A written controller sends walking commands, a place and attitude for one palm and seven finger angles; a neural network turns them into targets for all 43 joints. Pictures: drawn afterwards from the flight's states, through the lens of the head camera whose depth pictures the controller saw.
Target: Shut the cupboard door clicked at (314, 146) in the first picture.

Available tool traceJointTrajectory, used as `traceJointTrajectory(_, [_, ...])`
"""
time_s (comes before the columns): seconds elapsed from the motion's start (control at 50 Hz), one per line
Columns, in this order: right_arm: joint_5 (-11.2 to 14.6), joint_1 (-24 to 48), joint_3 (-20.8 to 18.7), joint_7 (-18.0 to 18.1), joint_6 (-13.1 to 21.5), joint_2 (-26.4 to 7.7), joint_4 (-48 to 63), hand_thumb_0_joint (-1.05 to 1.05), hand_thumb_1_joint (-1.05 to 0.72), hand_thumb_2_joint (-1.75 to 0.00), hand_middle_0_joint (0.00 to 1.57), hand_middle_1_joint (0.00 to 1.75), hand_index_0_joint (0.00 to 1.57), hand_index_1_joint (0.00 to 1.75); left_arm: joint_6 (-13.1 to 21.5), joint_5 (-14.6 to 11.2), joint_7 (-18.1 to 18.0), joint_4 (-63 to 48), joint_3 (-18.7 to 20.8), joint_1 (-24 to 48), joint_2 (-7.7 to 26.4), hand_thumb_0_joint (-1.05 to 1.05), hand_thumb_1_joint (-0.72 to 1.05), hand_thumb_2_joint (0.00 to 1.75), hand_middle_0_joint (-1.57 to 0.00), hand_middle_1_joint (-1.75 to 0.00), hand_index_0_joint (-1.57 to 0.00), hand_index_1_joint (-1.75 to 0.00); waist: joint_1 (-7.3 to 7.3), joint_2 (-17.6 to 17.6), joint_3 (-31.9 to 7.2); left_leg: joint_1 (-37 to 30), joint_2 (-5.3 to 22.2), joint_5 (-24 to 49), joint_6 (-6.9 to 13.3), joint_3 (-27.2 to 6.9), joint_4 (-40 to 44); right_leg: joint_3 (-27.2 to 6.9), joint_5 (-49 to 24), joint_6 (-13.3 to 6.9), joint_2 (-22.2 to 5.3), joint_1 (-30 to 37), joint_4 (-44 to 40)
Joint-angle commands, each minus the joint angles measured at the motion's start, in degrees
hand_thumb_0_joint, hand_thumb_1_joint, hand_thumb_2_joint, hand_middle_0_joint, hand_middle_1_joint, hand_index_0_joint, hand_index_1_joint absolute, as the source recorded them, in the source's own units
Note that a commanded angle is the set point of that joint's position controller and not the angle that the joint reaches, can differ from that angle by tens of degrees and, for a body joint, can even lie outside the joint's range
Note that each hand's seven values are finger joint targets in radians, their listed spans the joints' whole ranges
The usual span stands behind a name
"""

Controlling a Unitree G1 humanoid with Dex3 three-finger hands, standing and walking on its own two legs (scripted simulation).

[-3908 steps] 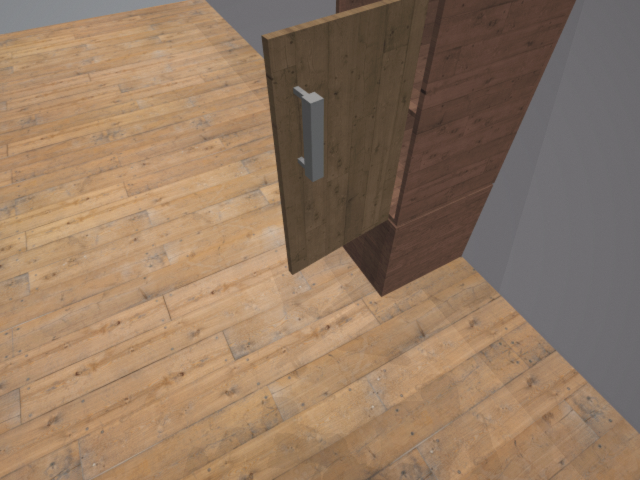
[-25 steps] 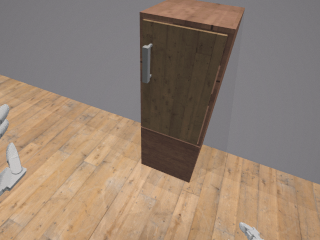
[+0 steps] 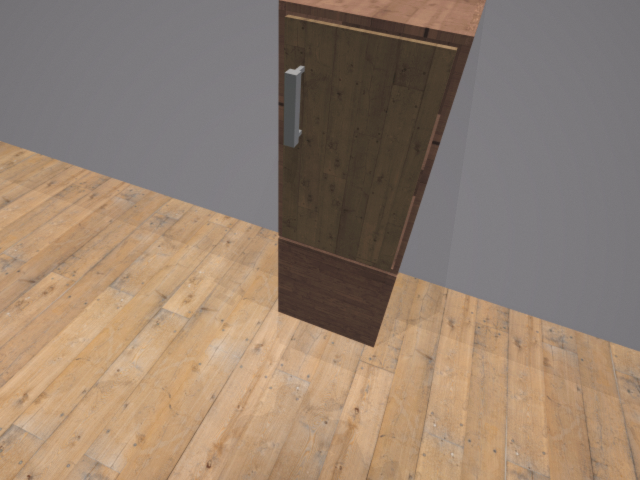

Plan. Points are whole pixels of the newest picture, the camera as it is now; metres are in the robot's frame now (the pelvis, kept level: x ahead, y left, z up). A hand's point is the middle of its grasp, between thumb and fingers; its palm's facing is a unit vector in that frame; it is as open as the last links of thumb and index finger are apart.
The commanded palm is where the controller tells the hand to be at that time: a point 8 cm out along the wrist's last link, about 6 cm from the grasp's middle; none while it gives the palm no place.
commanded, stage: let the arm hang, fingers relaxed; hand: left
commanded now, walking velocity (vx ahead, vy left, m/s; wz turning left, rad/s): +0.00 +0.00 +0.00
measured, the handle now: (295, 106) +0.83 +0.05 +0.10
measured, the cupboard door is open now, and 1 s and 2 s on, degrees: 0 0 0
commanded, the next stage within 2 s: look to check the result in 0.82 s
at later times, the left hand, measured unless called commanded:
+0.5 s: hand out of the picture -0.08 +0.15 -0.15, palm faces +0.03 -0.99 -0.16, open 7.4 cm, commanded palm none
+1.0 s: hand out of the picture -0.06 +0.16 -0.15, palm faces +0.00 -0.98 -0.19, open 7.4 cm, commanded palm none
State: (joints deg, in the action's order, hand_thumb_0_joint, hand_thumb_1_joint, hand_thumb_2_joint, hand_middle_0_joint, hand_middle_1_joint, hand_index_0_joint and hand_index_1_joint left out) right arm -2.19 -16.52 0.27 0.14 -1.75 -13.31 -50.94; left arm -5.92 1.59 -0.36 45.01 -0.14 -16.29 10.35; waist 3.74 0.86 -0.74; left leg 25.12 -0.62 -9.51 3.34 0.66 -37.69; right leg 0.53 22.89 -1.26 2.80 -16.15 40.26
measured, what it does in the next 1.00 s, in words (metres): steps on the spot: right foot, then left foot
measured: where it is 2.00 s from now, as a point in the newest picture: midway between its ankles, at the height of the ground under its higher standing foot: outside the picture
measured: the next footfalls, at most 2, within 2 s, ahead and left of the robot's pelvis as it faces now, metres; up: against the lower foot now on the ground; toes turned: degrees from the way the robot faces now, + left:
right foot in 0.18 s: -0.03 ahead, -0.11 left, +0.00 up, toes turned -3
left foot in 0.32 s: +0.08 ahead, +0.09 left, +0.00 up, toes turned -2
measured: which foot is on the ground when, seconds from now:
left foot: down 0.00-0.20, up 0.22-0.30, down 0.32-1.00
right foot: up 0.00-0.16, down 0.18-1.00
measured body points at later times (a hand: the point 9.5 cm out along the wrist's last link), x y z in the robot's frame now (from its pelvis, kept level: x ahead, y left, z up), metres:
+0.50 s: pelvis -0.02 -0.01 +0.02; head -0.02 -0.01 +0.47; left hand -0.08 +0.20 -0.14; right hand -0.03 -0.23 -0.14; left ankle +0.04 +0.09 -0.72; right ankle -0.07 -0.11 -0.72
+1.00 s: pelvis -0.02 -0.01 +0.03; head -0.02 -0.01 +0.48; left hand -0.06 +0.21 -0.14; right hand -0.07 -0.22 -0.14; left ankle +0.04 +0.09 -0.72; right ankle -0.07 -0.11 -0.72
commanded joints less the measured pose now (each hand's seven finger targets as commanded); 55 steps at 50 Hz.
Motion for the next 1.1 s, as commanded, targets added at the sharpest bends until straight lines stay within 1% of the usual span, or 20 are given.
traceJointTrajectory(0.0, [-0.12, 3.18, -2.52, 1.53, 1.08, -9.74, 2.22, 0.0, -0.9, -0.9, 0.2, 0.3, 0.2, 0.3, 2.72, 0.24, -0.24, 4.57, 4.37, -11.75, 7.45, 0.0, 0.9, 0.9, -0.2, -0.3, -0.2, -0.3, -7.27, -17.89, -0.72, 7.53, 12.98, -36.03, 1.47, -22.09, 35.05, 0.29, 3.78, -0.66, 0.0, 4.15, 13.41])
traceJointTrajectory(0.02, [-0.28, 4.03, -2.47, 1.9, 1.05, -8.66, 2.14, 0.0, -0.9, -0.9, 0.2, 0.3, 0.2, 0.3, 2.83, 0.35, -0.17, 6.31, 4.68, -13.75, 5.38, 0.0, 0.9, 0.9, -0.2, -0.3, -0.2, -0.3, -7.81, -15.95, -0.89, 6.42, 12.76, -32.71, 1.8, -19.47, 34.48, 0.9, 4.54, -0.8, -0.21, 4.6, 12.75])
traceJointTrajectory(0.06, [-0.12, 2.29, -2.58, 2.0, 0.76, -7.5, -0.02, 0.0, -0.9, -0.9, 0.2, 0.3, 0.2, 0.3, 3.13, -0.1, -0.07, 9.6, 3.68, -16.12, 4.13, 0.0, 0.9, 0.9, -0.2, -0.3, -0.2, -0.3, -7.19, -14.47, -2.21, -0.74, 10.81, -25.43, 1.45, -14.3, 32.78, 2.66, 5.93, -0.78, -0.38, 4.52, 2.65])
traceJointTrajectory(0.1, [0.33, -0.61, -2.94, 2.15, 0.24, -6.74, -3.06, 0.0, -0.9, -0.9, 0.2, 0.3, 0.2, 0.3, 3.61, -0.46, -0.26, 13.29, 2.92, -19.18, 2.87, 0.0, 0.9, 0.9, -0.2, -0.3, -0.2, -0.3, -6.39, -11.16, -1.2, -4.93, 8.8, -21.92, -0.38, -10.68, 31.19, 3.38, 2.64, -1.36, 0.02, 7.86, -13.36])
traceJointTrajectory(0.12, [0.89, -1.66, -3.06, 2.09, 0.09, -6.1, -4.33, 0.0, -0.9, -0.9, 0.2, 0.3, 0.2, 0.3, 4.08, -0.38, -0.42, 14.78, 2.93, -20.08, 4.04, 0.0, 0.9, 0.9, -0.2, -0.3, -0.2, -0.3, -6.02, -6.27, 0.2, -4.79, 6.71, -18.82, -2.14, -8.33, 28.5, 0.83, 0.24, -2.01, -1.09, 10.3, -20.85])
traceJointTrajectory(0.14, [1.33, -2.54, -3.03, 2.08, 0.0, -4.77, -5.06, 0.0, -0.9, -0.9, 0.2, 0.3, 0.2, 0.3, 4.54, -0.11, -0.8, 15.96, 3.1, -19.57, 5.97, 0.0, 0.9, 0.9, -0.2, -0.3, -0.2, -0.3, -4.86, -2.17, 1.97, -3.67, 3.32, -14.45, -3.88, -4.21, 21.86, -6.32, 2.68, -3.72, -6.26, 9.12, -25.88])
traceJointTrajectory(0.16, [1.49, -3.11, -2.93, 1.87, -0.36, -2.57, -5.6, 0.0, -0.9, -0.9, 0.2, 0.3, 0.2, 0.3, 4.76, -0.09, -0.99, 16.13, 3.52, -17.46, 8.09, 0.0, 0.9, 0.9, -0.2, -0.3, -0.2, -0.3, -3.44, 3.19, 2.71, -9.6, 0.12, -8.84, -4.88, -0.61, 11.37, -12.5, 9.03, -6.18, -12.91, -0.55, -31.15])
traceJointTrajectory(0.18, [1.21, -4.5, -3.33, 1.56, -0.76, -1.64, -6.7, 0.0, -0.9, -0.9, 0.2, 0.3, 0.2, 0.3, 5.0, -0.27, -1.11, 15.55, 3.62, -11.01, 9.43, 0.0, 0.9, 0.9, -0.2, -0.3, -0.2, -0.3, -1.29, 5.55, 2.64, -15.48, -0.79, -6.53, -4.67, -0.31, 1.32, -13.94, 14.17, -8.56, -16.42, -10.55, -34.13])
traceJointTrajectory(0.2, [1.19, -5.49, -3.36, 1.41, -0.46, -0.96, -7.78, 0.0, -0.9, -0.9, 0.2, 0.3, 0.2, 0.3, 5.99, -0.53, -1.45, 14.83, 3.27, -5.18, 8.13, 0.0, 0.9, 0.9, -0.2, -0.3, -0.2, -0.3, -0.14, 7.32, 4.47, -14.43, 0.39, -3.74, -3.13, -2.16, -3.21, -13.79, 11.36, -9.01, -16.31, -12.34, -34.5])
traceJointTrajectory(0.22, [1.48, -5.6, -3.3, 1.38, -0.26, -1.54, -7.85, 0.0, -0.9, -0.9, 0.2, 0.3, 0.2, 0.3, 6.53, -0.63, -1.66, 14.82, 3.0, -2.86, 7.64, 0.0, 0.9, 0.9, -0.2, -0.3, -0.2, -0.3, 0.58, 7.26, 5.6, -13.92, 1.43, -3.09, -2.22, -2.91, -4.44, -12.82, 7.48, -8.34, -15.27, -12.39, -33.39])
traceJointTrajectory(0.26, [1.58, -6.54, -2.49, 1.49, 0.71, -0.45, -8.99, 0.0, -0.9, -0.9, 0.2, 0.3, 0.2, 0.3, 7.14, -0.63, -1.67, 17.46, 1.73, -4.56, 5.17, 0.0, 0.9, 0.9, -0.2, -0.3, -0.2, -0.3, 0.98, 3.46, 9.01, -14.45, 3.21, -1.48, -1.85, -2.87, 3.59, -9.94, -0.68, -7.05, -13.58, -10.7, -28.11])
traceJointTrajectory(0.3, [1.56, -7.53, -1.45, 2.31, 1.49, -0.2, -10.63, 0.0, -0.9, -0.9, 0.2, 0.3, 0.2, 0.3, 6.89, -0.93, -1.73, 20.28, 0.98, -10.04, 2.72, 0.0, 0.9, 0.9, -0.2, -0.3, -0.2, -0.3, -1.21, -0.27, 8.05, -17.0, 5.89, 4.74, -1.14, -5.66, 13.31, -5.94, -7.47, -3.07, -8.39, -5.87, -22.8])
traceJointTrajectory(0.32, [1.63, -7.15, -1.33, 2.75, 1.71, -0.89, -10.89, 0.0, -0.9, -0.9, 0.2, 0.3, 0.2, 0.3, 6.77, -0.83, -1.86, 21.2, 0.76, -12.66, 1.86, 0.0, 0.9, 0.9, -0.2, -0.3, -0.2, -0.3, -2.6, 0.98, 8.0, -15.77, 7.05, 7.57, -0.59, -6.15, 14.06, -5.44, -11.85, -2.19, -6.95, -2.23, -22.21])
traceJointTrajectory(0.34, [1.58, -6.42, -0.8, 3.15, 2.08, -0.26, -11.16, 0.0, -0.9, -0.9, 0.2, 0.3, 0.2, 0.3, 6.72, -1.17, -1.76, 22.03, 0.7, -14.04, 1.18, 0.0, 0.9, 0.9, -0.2, -0.3, -0.2, -0.3, -3.37, 2.44, 4.79, -15.85, 6.78, 12.04, -0.15, -6.21, 13.75, -4.93, -17.93, -1.61, -7.03, 1.9, -21.07])
traceJointTrajectory(0.36, [1.73, -6.04, -0.74, 3.1, 2.31, -0.32, -11.54, 0.0, -0.9, -0.9, 0.2, 0.3, 0.2, 0.3, 6.39, -1.27, -1.83, 22.33, 0.82, -13.69, 1.56, 0.0, 0.9, 0.9, -0.2, -0.3, -0.2, -0.3, -3.33, -0.37, 2.52, -16.51, 6.43, 12.3, -0.15, -6.18, 14.44, -4.43, -18.07, -1.28, -7.47, 4.09, -20.12])
traceJointTrajectory(0.4, [1.75, -5.22, -0.77, 2.99, 2.2, -0.42, -11.88, 0.0, -0.9, -0.9, 0.2, 0.3, 0.2, 0.3, 6.24, -1.22, -1.92, 22.21, 0.91, -13.09, 1.78, 0.0, 0.9, 0.9, -0.2, -0.3, -0.2, -0.3, -3.47, 0.21, 2.09, -16.14, 6.49, 7.72, -0.29, -6.54, 16.15, -4.65, -13.46, -1.05, -7.25, 4.92, -21.13])
traceJointTrajectory(0.5, [1.33, -3.86, -0.7, 2.63, 1.56, 0.75, -12.74, 0.0, -0.9, -0.9, 0.2, 0.3, 0.2, 0.3, 6.1, -0.98, -2.04, 21.49, 0.95, -11.05, 0.86, 0.0, 0.9, 0.9, -0.2, -0.3, -0.2, -0.3, -3.43, 0.6, 8.45, -13.47, 5.42, 2.07, -1.14, -5.51, 17.63, -5.05, -8.54, -1.44, -7.63, 1.85, -23.24])
traceJointTrajectory(0.66, [1.03, -4.38, -0.71, 2.49, 1.42, 1.23, -12.32, 0.0, -0.9, -0.9, 0.2, 0.3, 0.2, 0.3, 5.91, -1.08, -1.8, 20.29, 1.53, -8.64, 1.62, 0.0, 0.9, 0.9, -0.2, -0.3, -0.2, -0.3, -3.53, -3.45, 10.01, -11.09, 4.81, -2.2, -1.65, -5.45, 18.49, -5.81, -5.24, -1.92, -7.47, 1.61, -23.89])
traceJointTrajectory(0.82, [1.3, -5.1, -0.87, 2.45, 1.59, 0.48, -12.03, 0.0, -0.9, -0.9, 0.2, 0.3, 0.2, 0.3, 6.24, -1.16, -1.72, 19.74, 1.69, -8.52, 2.11, 0.0, 0.9, 0.9, -0.2, -0.3, -0.2, -0.3, -3.53, -0.52, 6.74, -14.03, 5.31, 1.13, -1.46, -5.48, 17.56, -5.67, -7.26, -1.89, -7.39, 2.89, -23.87])
traceJointTrajectory(1.08, [1.42, -5.48, -0.72, 2.43, 1.52, 1.02, -12.94, 0.0, -0.9, -0.9, 0.2, 0.3, 0.2, 0.3, 6.41, -1.19, -1.99, 20.84, 1.3, -10.12, 1.42, 0.0, 0.9, 0.9, -0.2, -0.3, -0.2, -0.3, -3.19, -0.39, 7.41, -15.04, 5.37, 1.27, -1.34, -5.33, 17.81, -5.87, -7.7, -1.65, -7.35, 2.2, -23.96])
